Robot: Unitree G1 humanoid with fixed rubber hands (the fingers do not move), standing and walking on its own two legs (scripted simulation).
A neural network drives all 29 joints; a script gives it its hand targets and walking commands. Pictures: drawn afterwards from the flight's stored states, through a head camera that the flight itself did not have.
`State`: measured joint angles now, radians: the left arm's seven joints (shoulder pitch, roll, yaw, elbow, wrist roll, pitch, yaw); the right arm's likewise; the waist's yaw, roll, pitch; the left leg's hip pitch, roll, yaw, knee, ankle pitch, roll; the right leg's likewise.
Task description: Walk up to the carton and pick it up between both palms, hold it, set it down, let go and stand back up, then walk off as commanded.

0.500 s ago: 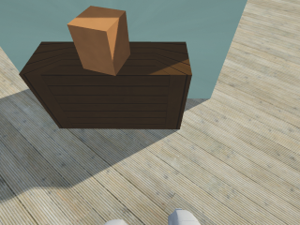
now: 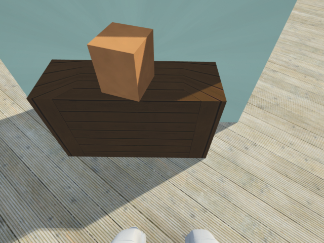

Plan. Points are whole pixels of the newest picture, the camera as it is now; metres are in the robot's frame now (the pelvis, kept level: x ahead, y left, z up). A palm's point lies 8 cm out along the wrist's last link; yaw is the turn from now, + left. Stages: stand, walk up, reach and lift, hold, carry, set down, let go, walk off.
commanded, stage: walk up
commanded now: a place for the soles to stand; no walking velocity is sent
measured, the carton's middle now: (125, 62) +0.86 +0.15 -0.06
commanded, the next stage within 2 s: none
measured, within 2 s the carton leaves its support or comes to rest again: neither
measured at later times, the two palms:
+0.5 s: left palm out of the picture +0.12 +0.36 -0.08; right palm (257, 235) +0.16 -0.26 -0.13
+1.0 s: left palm (23, 219) +0.21 +0.39 -0.12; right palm (257, 226) +0.17 -0.24 -0.07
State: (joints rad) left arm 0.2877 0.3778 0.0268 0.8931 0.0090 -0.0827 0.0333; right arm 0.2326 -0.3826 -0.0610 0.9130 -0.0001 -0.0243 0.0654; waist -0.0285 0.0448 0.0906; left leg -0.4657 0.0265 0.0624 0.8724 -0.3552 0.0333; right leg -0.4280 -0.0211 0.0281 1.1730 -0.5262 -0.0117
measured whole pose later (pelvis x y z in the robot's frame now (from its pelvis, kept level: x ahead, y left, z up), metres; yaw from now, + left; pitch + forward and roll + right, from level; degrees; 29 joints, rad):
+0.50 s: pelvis +0.08 +0.04 -0.01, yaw +1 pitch -4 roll -3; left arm 0.32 0.38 0.03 0.90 0.02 -0.09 0.08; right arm 0.22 -0.40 -0.06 0.84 0.00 0.06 0.07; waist -0.03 0.14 0.09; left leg -0.49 0.04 0.03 1.13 -0.55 0.06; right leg -0.41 -0.08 0.01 0.87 -0.40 0.01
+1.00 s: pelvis +0.14 +0.09 +0.01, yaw -4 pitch -1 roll +0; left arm 0.28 0.38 0.03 0.90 0.01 -0.03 0.05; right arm 0.23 -0.38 -0.06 0.90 0.00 -0.02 -0.03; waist -0.03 -0.08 0.11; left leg -0.32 0.00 0.17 0.81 -0.47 0.08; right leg -0.52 -0.01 0.08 1.03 -0.45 0.01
